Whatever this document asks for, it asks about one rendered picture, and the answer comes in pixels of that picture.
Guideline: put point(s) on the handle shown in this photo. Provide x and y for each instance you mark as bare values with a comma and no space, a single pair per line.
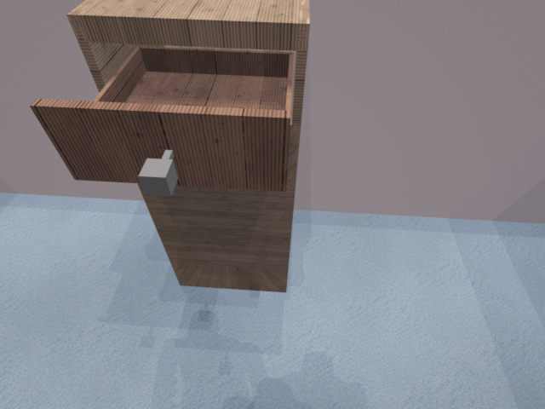
158,175

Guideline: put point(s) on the drawer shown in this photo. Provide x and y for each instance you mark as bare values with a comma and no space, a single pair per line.
224,113

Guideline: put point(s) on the cabinet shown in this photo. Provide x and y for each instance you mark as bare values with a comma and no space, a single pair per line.
214,237

